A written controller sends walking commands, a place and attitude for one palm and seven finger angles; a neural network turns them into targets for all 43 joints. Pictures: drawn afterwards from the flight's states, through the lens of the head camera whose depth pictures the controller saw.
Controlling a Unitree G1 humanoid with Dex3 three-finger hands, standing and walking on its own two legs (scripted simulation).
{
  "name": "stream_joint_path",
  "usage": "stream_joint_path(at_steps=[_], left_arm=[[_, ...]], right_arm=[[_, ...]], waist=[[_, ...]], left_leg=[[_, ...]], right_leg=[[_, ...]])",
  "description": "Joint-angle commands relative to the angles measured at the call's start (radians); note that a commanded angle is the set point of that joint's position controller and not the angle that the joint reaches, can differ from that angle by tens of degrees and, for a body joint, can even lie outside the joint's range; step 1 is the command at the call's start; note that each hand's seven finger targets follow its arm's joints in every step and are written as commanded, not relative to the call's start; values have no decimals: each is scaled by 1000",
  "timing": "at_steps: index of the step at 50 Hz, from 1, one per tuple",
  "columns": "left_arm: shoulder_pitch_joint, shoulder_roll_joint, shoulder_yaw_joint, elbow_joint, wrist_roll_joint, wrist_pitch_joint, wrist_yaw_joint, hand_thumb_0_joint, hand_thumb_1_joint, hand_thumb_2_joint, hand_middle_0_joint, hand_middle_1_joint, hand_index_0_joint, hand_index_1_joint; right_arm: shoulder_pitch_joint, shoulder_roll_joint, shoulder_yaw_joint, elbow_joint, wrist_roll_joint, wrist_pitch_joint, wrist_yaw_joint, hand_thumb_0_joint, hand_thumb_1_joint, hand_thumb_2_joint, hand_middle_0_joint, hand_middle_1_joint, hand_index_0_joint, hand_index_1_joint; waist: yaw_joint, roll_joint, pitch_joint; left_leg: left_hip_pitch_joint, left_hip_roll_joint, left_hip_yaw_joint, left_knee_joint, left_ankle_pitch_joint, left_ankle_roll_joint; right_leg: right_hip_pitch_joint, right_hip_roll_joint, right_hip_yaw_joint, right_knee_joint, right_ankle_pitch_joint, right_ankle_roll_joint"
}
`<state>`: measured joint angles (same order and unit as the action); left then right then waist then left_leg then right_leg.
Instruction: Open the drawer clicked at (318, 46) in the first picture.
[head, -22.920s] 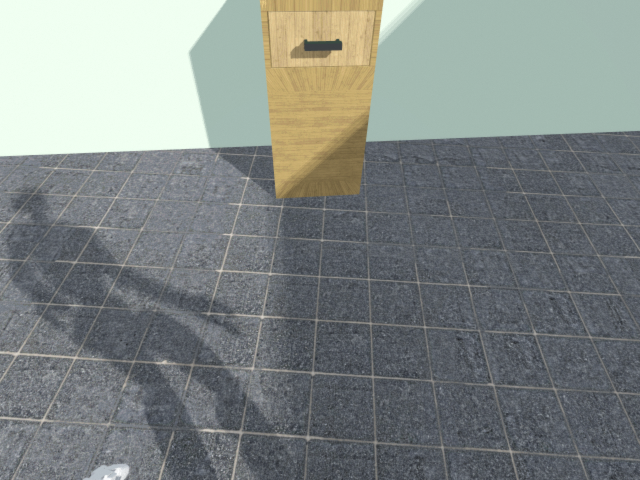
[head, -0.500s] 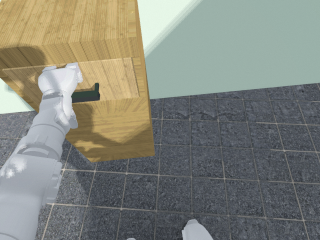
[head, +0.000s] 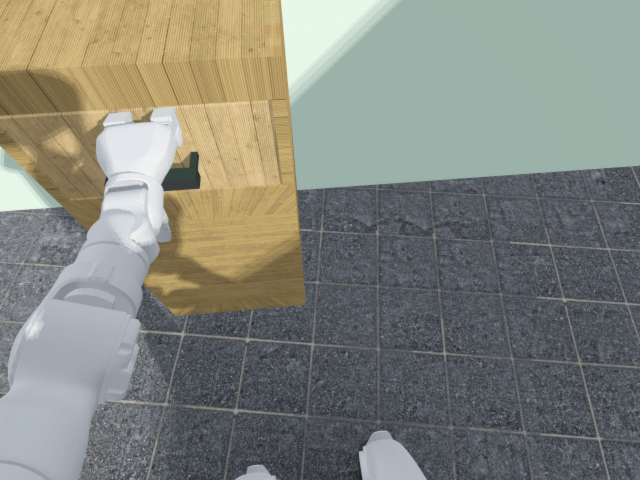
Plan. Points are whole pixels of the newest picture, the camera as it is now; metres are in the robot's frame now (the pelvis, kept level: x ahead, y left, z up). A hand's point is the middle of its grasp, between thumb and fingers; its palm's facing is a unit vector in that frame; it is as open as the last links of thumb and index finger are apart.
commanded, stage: lower the fingers behind the handle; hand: left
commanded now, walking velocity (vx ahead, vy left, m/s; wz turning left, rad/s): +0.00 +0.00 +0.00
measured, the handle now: (155, 170) +0.56 +0.20 +0.00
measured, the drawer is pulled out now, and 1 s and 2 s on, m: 0.00 0.00 0.00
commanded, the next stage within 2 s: close the thumb around the handle in 1.26 s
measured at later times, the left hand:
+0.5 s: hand (162, 206) +0.51 +0.19 -0.02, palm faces -0.04 -0.01 -1.00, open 13.8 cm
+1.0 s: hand (163, 205) +0.51 +0.19 -0.03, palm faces -0.02 -0.01 -1.00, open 13.6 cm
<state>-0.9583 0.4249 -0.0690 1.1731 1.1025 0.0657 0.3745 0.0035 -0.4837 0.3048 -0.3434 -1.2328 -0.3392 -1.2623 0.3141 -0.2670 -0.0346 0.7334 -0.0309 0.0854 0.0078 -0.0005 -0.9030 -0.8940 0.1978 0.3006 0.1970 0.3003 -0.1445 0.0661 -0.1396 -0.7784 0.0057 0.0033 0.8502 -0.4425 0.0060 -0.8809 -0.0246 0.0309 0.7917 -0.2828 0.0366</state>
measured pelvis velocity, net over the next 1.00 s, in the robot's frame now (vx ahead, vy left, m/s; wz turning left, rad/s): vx -0.01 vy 0.00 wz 0.02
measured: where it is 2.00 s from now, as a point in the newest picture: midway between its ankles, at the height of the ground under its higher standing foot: outside the picture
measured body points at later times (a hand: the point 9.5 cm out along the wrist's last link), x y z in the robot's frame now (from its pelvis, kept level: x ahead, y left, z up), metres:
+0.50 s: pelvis +0.00 +0.00 -0.02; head +0.14 +0.00 +0.40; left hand +0.50 +0.19 +0.03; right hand +0.00 -0.28 -0.15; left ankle -0.03 +0.12 -0.69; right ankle +0.04 -0.14 -0.69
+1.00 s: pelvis -0.01 +0.00 -0.04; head +0.14 -0.01 +0.39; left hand +0.51 +0.19 +0.03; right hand +0.00 -0.28 -0.17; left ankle -0.03 +0.12 -0.69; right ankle +0.04 -0.14 -0.69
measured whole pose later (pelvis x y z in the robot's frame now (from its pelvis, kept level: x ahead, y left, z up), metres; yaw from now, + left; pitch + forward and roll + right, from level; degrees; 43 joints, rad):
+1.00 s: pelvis -0.01 +0.00 -0.04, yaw +1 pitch +27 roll -1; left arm -0.96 0.47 -0.04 1.15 1.12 -0.04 0.41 0.00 -0.48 0.30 -0.32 -1.22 -0.34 -1.24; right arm 0.32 -0.27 -0.05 0.74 -0.06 0.03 0.01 0.00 -0.90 -0.89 0.20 0.30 0.20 0.30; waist -0.15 0.06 -0.17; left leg -1.04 0.00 -0.02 1.10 -0.53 0.00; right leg -1.13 -0.03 0.01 1.02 -0.37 0.04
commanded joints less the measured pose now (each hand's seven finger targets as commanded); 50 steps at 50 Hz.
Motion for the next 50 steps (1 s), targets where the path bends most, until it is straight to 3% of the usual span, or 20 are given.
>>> stream_joint_path(at_steps=[1,3,5,8,10,11,12,14,16,18,20,24,25,27,32,40,44,47,49,50], left_arm=[[-364,279,46,-127,-30,2,-76,0,-500,300,-300,-1200,-300,-1200],[-320,271,40,-101,-32,-38,-107,0,-500,300,-300,-1200,-300,-1200],[-287,301,60,-117,-22,-95,-120,0,-500,300,-300,-1200,-300,-1200],[-350,286,67,-229,-3,-203,-96,0,-500,300,-300,-1200,-300,-1200],[-367,305,93,-273,12,-249,-57,0,-500,300,-300,-1200,-300,-1200],[-382,281,83,-289,18,-258,-31,0,-500,300,-300,-1200,-300,-1200],[-392,250,69,-280,23,-255,-3,0,-500,300,-300,-1200,-300,-1200],[-389,249,92,-260,24,-230,47,0,-500,300,-300,-1200,-300,-1200],[-434,255,96,-264,22,-195,92,0,-500,300,-300,-1200,-300,-1200],[-455,237,73,-229,32,-141,113,0,-500,300,-300,-1200,-300,-1200],[-494,225,57,-250,34,-103,115,0,-500,300,-300,-1200,-300,-1200],[-503,258,70,-262,5,-61,72,0,-500,300,-300,-1200,-300,-1200],[-479,296,91,-241,5,-57,59,0,-500,300,-300,-1200,-300,-1200],[-434,306,95,-230,4,-61,38,0,-500,300,-300,-1200,-300,-1200],[-351,285,77,-155,13,-91,11,0,-500,300,-300,-1200,-300,-1200],[-359,280,80,-150,26,-131,33,0,-500,300,-300,-1200,-300,-1200],[-394,276,87,-184,21,-125,51,0,-500,300,-300,-1200,-300,-1200],[-417,237,53,-171,21,-93,53,0,-500,300,-300,-1200,-300,-1200],[-422,277,81,-150,7,-74,45,0,-500,300,-300,-1200,-300,-1200],[-425,294,77,-138,17,-65,41,0,-500,300,-300,-1200,-300,-1200]], right_arm=[[154,-172,-53,-66,7,-11,-37,0,-900,-900,200,300,200,300],[155,-174,-48,-73,10,-19,-47,0,-900,-900,200,300,200,300],[149,-171,-46,-80,6,-28,-56,0,-900,-900,200,300,200,300],[166,-156,-59,-86,-7,-55,-55,0,-900,-900,200,300,200,300],[173,-154,-68,-77,-18,-67,-54,0,-900,-900,200,300,200,300],[182,-149,-74,-73,-21,-72,-49,0,-900,-900,200,300,200,300],[188,-146,-79,-60,-26,-79,-44,0,-900,-900,200,300,200,300],[202,-154,-88,-41,-31,-85,-26,0,-900,-900,200,300,200,300],[216,-160,-91,-25,-36,-82,-16,0,-900,-900,200,300,200,300],[213,-163,-89,-11,-34,-76,-8,0,-900,-900,200,300,200,300],[217,-163,-90,-3,-33,-72,-1,0,-900,-900,200,300,200,300],[206,-164,-84,-6,-31,-57,-7,0,-900,-900,200,300,200,300],[204,-167,-78,1,-30,-54,-11,0,-900,-900,200,300,200,300],[192,-165,-68,-6,-29,-51,-15,0,-900,-900,200,300,200,300],[175,-162,-55,-18,-26,-52,-24,0,-900,-900,200,300,200,300],[195,-163,-64,-26,-31,-62,-19,0,-900,-900,200,300,200,300],[200,-165,-73,-25,-34,-65,-9,0,-900,-900,200,300,200,300],[206,-162,-75,-22,-31,-65,-10,0,-900,-900,200,300,200,300],[205,-171,-70,-22,-26,-60,-7,0,-900,-900,200,300,200,300],[199,-172,-64,-19,-26,-59,-12,0,-900,-900,200,300,200,300]], waist=[[-13,-90,-373],[-19,-139,-306],[-4,-127,-296],[-3,-44,-374],[-3,-22,-438],[-5,10,-462],[-12,29,-468],[-17,6,-504],[-31,29,-542],[-41,40,-529],[-41,79,-566],[-50,45,-604],[-42,40,-578],[-25,45,-555],[-30,-26,-415],[-41,-18,-463],[-48,9,-535],[-60,24,-526],[-61,-16,-519],[-58,8,-504]], left_leg=[[107,-43,23,-126,276,34],[62,-42,25,-125,217,38],[24,-44,26,-106,190,39],[40,-40,15,-54,209,36],[49,-37,2,-16,252,33],[64,-36,-7,-2,270,26],[72,-32,-9,14,300,22],[87,-27,-19,38,361,16],[92,-27,-22,53,384,13],[89,-27,-25,50,392,9],[144,-24,-31,51,448,3],[157,-30,-24,48,462,14],[135,-30,-21,43,441,17],[111,-35,-16,33,416,19],[-14,-36,-4,38,317,30],[-62,-36,-2,96,313,30],[-30,-34,-10,124,339,25],[-12,-32,-17,118,343,21],[-36,-34,-16,115,313,26],[-48,-35,-15,109,296,25]], right_leg=[[385,54,-51,-80,220,-50],[359,52,-49,-84,172,-48],[338,48,-41,-65,145,-51],[265,49,-41,-13,131,-63],[232,50,-45,29,149,-67],[198,52,-51,46,146,-70],[167,52,-58,58,155,-71],[144,57,-67,78,180,-70],[146,55,-69,84,199,-67],[139,57,-74,81,204,-67],[142,57,-81,79,224,-68],[221,61,-71,61,285,-61],[232,58,-69,61,284,-60],[249,56,-64,58,278,-61],[216,54,-61,66,228,-61],[154,51,-61,125,217,-62],[131,54,-63,147,221,-64],[117,53,-72,142,208,-62],[133,56,-68,135,199,-60],[129,52,-68,135,186,-59]])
